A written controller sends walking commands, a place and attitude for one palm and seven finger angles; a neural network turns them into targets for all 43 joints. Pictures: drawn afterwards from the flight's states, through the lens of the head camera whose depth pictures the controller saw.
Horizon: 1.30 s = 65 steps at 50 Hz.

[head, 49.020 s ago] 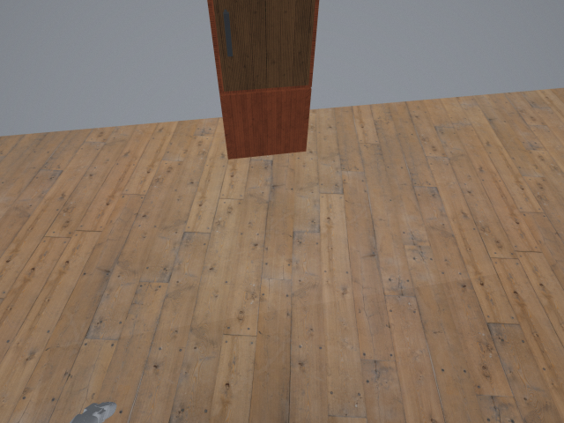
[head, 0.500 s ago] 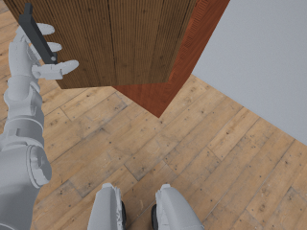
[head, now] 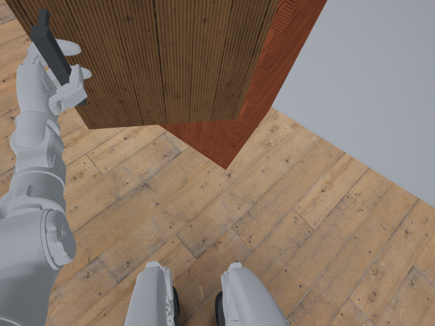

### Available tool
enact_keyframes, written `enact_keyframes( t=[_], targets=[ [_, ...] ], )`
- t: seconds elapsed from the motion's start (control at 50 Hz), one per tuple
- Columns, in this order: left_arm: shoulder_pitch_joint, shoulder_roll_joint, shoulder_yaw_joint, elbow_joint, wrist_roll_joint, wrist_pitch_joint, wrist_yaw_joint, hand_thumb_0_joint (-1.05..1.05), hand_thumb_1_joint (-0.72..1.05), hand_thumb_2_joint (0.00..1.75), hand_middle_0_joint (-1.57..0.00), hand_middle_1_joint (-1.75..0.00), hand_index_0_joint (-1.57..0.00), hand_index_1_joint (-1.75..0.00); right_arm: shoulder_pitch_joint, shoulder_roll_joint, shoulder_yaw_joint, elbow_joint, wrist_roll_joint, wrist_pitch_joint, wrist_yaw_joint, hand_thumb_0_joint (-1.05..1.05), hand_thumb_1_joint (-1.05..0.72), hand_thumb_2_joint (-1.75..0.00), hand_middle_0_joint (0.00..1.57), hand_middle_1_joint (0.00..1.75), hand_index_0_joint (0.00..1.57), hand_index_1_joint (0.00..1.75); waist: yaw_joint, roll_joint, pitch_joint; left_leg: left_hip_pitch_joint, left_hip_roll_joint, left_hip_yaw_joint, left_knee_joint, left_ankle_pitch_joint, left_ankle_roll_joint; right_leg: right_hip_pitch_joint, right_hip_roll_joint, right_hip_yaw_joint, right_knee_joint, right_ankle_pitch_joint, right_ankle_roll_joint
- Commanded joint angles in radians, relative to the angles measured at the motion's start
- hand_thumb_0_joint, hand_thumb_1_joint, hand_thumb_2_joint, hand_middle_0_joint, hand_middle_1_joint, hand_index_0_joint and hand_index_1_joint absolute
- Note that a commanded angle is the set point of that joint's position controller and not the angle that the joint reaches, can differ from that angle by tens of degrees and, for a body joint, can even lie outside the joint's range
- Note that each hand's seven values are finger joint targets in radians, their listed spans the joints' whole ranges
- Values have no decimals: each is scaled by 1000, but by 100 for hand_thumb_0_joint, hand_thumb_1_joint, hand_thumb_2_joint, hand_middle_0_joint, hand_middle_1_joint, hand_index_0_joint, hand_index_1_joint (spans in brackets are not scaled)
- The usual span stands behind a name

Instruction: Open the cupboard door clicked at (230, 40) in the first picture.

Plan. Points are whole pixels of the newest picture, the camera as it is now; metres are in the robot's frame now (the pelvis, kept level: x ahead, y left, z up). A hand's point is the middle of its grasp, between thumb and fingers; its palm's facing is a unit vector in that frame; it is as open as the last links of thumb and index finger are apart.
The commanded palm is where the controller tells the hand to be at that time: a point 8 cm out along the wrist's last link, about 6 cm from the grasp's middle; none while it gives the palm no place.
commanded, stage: pull the door open along its arc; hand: left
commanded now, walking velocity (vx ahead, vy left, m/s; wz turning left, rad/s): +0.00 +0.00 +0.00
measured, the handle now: (63, 63) +0.57 +0.23 +0.05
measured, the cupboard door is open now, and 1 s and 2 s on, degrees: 43 80 84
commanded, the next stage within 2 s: open thumb and fingers to let go in 1.06 s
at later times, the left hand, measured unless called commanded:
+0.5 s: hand (94, 141) +0.42 +0.17 +0.05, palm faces +0.16 -0.99 +0.06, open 6.0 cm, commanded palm +0.36 +0.22 +0.05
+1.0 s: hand (155, 198) +0.32 +0.08 +0.05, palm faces +0.45 -0.89 +0.00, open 6.1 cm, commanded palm +0.25 +0.11 +0.05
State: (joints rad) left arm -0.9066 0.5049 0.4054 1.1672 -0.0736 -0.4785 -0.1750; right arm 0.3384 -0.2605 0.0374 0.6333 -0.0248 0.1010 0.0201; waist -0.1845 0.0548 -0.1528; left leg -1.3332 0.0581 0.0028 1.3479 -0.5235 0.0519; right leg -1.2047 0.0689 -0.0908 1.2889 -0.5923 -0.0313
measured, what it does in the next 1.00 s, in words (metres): stands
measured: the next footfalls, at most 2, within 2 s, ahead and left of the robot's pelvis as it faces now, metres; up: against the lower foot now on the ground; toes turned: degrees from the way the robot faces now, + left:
none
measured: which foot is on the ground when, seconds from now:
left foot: down 0.00-1.00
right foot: down 0.00-1.00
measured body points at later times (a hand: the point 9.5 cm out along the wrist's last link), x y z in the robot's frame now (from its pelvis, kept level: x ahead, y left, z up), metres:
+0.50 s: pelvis +0.02 +0.00 +0.03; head +0.13 +0.02 +0.46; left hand +0.40 +0.22 +0.05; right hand +0.11 -0.25 -0.09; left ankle +0.04 +0.09 -0.60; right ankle +0.00 -0.11 -0.60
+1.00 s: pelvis +0.01 -0.04 +0.03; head +0.09 -0.04 +0.47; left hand +0.29 +0.12 +0.05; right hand +0.18 -0.24 -0.09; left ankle +0.04 +0.09 -0.60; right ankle +0.00 -0.11 -0.60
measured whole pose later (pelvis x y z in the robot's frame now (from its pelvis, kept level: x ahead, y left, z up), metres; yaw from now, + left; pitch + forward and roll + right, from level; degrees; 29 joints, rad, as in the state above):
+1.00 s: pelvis +0.01 -0.04 +0.03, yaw +5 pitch +20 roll +0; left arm 0.00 -0.10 -0.11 0.39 0.09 -0.48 0.55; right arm 0.20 -0.17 0.00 0.59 -0.08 0.04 0.05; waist -0.01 0.02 -0.21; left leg -1.05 0.02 0.00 1.20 -0.50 0.00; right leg -0.95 0.04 -0.09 1.21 -0.61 -0.08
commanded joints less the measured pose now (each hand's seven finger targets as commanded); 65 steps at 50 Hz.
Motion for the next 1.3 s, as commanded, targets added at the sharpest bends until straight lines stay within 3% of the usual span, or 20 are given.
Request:
enact_keyframes(
  t=[0.0, 0.1, 0.2, 0.32, 0.38, 0.4, 0.42, 0.44, 0.48, 0.54, 0.6, 0.66, 0.72, 0.76, 0.9, 1.06, 1.12, 1.14, 1.22, 1.28],
  targets=[
    [-366, 214, 7, -204, -14, -72, -9, 0, 90, 90, -40, -135, -40, -135, 179, -194, -66, -37, -1, -13, -9, 0, -90, -90, 20, 30, 20, 30, 2, 149, -540, 599, -11, -113, -129, 406, -22, 89, 7, 49, -163, 335, 0],
    [-250, 180, 7, -276, -41, -79, -16, 0, 90, 90, -40, -135, -40, -135, 166, -186, -72, -54, 3, -10, -1, 0, -90, -90, 20, 30, 20, 30, 34, 136, -592, 638, -14, -102, -144, 468, -26, 156, 7, 47, -165, 401, 1],
    [-52, 108, -17, -357, -70, -76, -18, 0, 90, 90, -40, -135, -40, -135, 140, -175, -81, -82, 16, -5, 9, 0, -90, -90, 20, 30, 20, 30, 70, 80, -567, 630, -21, -82, -176, 476, -26, 227, 7, 48, -184, 442, 3],
    [247, -34, -90, -544, -110, -76, 2, 0, 90, 90, -40, -135, -40, -135, 94, -157, -97, -126, 31, -11, 24, 0, -90, -90, 20, 30, 20, 30, 109, 6, -516, 623, -31, -54, -216, 490, -26, 315, 5, 48, -211, 507, 8],
    [372, -72, -112, -624, -118, -86, 19, 0, 90, 90, -40, -135, -40, -135, 61, -149, -100, -143, 35, -20, 26, 0, -90, -90, 20, 30, 20, 30, 127, 8, -473, 609, -36, -41, -227, 480, -28, 335, -1, 52, -213, 522, 8],
    [382, -104, 26, -673, -186, -82, 169, 0, 90, 90, -40, -135, -40, -135, 36, -123, -94, -152, 23, -27, 20, 0, -90, -90, 20, 30, 20, 30, 204, 12, -454, 594, -37, -32, -251, 481, -39, 348, -5, 39, -215, 500, 8],
    [446, -191, -63, -671, -157, -74, 243, 0, 90, 90, -40, -135, -40, -135, 26, -116, -91, -154, 18, -32, 26, 0, -90, -90, 20, 30, 20, 30, 174, 6, -423, 598, -35, -34, -254, 473, -46, 335, -3, 34, -214, 484, 11],
    [495, -231, -85, -686, -148, -69, 287, 0, 90, 90, -40, -135, -40, -135, 17, -113, -91, -160, 18, -34, 34, 0, -90, -90, 20, 30, 20, 30, 174, 3, -388, 593, -32, -37, -257, 461, -50, 314, -5, 27, -215, 460, 9],
    [517, -238, -92, -731, -106, -80, 374, 0, 90, 90, -40, -135, -40, -135, 6, -112, -93, -160, 1, -34, 39, 0, -90, -90, 20, 30, 20, 30, 178, -16, -391, 588, -32, -42, -253, 470, -54, 316, -9, 28, -198, 463, 7],
    [550, -311, -165, -801, -7, -96, 512, 0, 90, 90, -40, -135, -40, -135, -19, -95, -93, -172, -22, -28, 50, 0, -90, -90, 20, 30, 20, 30, 182, -24, -401, 581, -36, -40, -244, 467, -53, 323, -17, 34, -177, 468, 4],
    [587, -372, -251, -830, 88, -104, 589, 0, 90, 90, -40, -135, -40, -135, -47, -89, -95, -178, -37, -20, 57, 0, -90, -90, 20, 30, 20, 30, 178, -18, -406, 597, -37, -48, -240, 437, -52, 298, -23, 31, -173, 437, 0],
    [580, -426, -299, -856, 117, -101, 655, 0, 90, 90, -40, -135, -40, -135, -72, -78, -97, -183, -44, -24, 49, 0, -90, -90, 20, 30, 20, 30, 165, -84, -405, 567, -45, -47, -240, 377, -43, 339, -22, 42, -195, 425, 1],
    [626, -505, -365, -895, 113, -94, 695, 0, 90, 90, -40, -135, -40, -135, -110, -63, -96, -183, -43, -36, 44, 0, -90, -90, 20, 30, 20, 30, 175, -83, -429, 577, -53, -35, -248, 356, -42, 382, -29, 47, -219, 430, 3],
    [677, -535, -405, -926, 126, -88, 713, 0, 90, 90, -40, -135, -40, -135, -120, -53, -96, -183, -47, -48, 41, 0, -90, -90, 20, 30, 20, 30, 179, -94, -443, 584, -53, -33, -246, 369, -41, 403, -28, 50, -224, 450, 1],
    [767, -593, -521, -972, 187, -83, 725, 0, 90, 90, -40, -135, -40, -135, -167, -23, -82, -171, -56, -98, 24, 0, -90, -90, 20, 30, 20, 30, 167, -107, -348, 531, -68, -23, -247, 289, -33, 422, -53, 83, -272, 445, 8],
    [927, -692, -633, -1036, 196, -66, 717, 0, 90, 90, -40, -135, -40, -135, -199, -2, -70, -183, -60, -170, 17, 0, -90, -90, 20, 30, 20, 30, 160, -150, -315, 469, -79, -33, -229, 217, -37, 451, -92, 137, -311, 465, 31],
    [834, -661, -615, -1031, 222, -65, 737, 0, 90, 90, -40, -135, -40, -135, -203, -4, -68, -166, -64, -180, 8, 0, -90, -90, 20, 30, 20, 30, 142, -139, -292, 444, -79, -38, -206, 189, -38, 409, -104, 157, -310, 419, 35],
    [735, -625, -584, -1015, 220, -68, 750, 0, 90, 90, -40, -135, -40, -135, -205, -6, -67, -151, -64, -180, 2, 0, -90, -90, 20, 30, 20, 30, 124, -149, -264, 417, -78, -40, -189, 165, -38, 387, -111, 174, -319, 378, 38],
    [743, -623, -562, -990, 209, -80, 751, 0, 62, 78, -38, -132, -38, -132, -218, 0, -70, -150, -65, -186, -6, 0, -90, -90, 20, 30, 20, 30, 141, -153, -305, 383, -82, -40, -171, 146, -40, 422, -128, 214, -329, 346, 43],
    [785, -619, -549, -1015, 184, -73, 738, 0, 41, 69, -36, -130, -36, -130, -203, -4, -77, -157, -62, -184, -6, 0, -90, -90, 20, 30, 20, 30, 162, -155, -392, 397, -85, -36, -175, 199, -42, 499, -133, 220, -311, 486, 51]
  ],
)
